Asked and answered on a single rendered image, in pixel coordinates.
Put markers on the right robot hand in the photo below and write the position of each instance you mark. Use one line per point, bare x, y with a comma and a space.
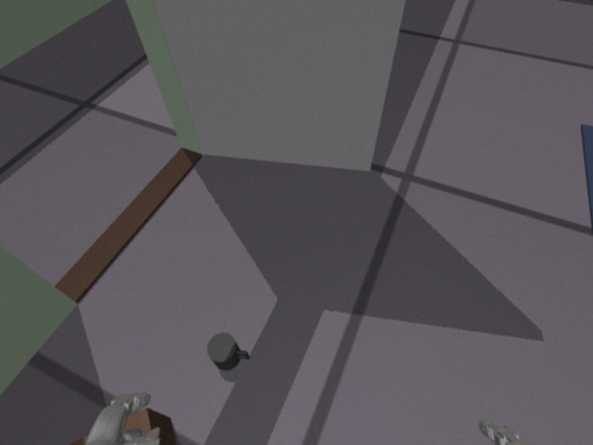
499, 435

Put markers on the left robot hand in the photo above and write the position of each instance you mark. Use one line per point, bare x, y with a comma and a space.
110, 423

